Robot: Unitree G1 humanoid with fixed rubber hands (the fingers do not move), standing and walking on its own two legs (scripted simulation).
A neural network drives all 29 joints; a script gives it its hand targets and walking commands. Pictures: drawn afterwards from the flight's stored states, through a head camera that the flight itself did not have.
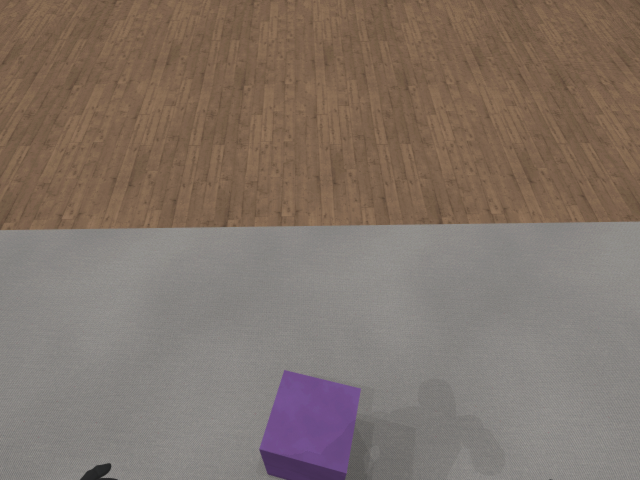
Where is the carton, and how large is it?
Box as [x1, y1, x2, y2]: [259, 370, 360, 479]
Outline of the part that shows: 284,370 259,448 267,473 286,479 344,479 347,468 360,388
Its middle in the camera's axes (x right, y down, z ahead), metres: -0.02 +0.53 +1.05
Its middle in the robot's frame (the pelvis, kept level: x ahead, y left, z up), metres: +0.38 +0.03 -0.66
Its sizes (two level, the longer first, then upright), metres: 0.210 0.200 0.250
